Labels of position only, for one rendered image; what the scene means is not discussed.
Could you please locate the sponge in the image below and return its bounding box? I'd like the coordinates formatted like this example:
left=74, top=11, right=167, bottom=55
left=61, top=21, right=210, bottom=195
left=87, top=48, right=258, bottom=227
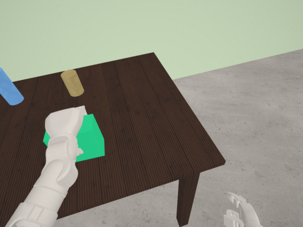
left=43, top=114, right=105, bottom=162

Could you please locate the right robot hand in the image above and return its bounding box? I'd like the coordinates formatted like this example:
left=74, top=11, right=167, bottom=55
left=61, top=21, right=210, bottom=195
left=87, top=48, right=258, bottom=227
left=223, top=192, right=260, bottom=227

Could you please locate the left robot hand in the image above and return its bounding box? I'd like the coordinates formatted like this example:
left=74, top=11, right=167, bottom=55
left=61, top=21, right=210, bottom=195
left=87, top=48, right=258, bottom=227
left=45, top=105, right=87, bottom=156

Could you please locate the left robot forearm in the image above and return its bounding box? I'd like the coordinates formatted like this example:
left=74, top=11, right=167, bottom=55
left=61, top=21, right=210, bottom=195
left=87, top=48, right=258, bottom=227
left=5, top=133, right=78, bottom=227

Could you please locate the table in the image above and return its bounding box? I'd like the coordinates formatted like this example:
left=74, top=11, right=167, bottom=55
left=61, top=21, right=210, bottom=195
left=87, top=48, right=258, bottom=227
left=0, top=52, right=226, bottom=227

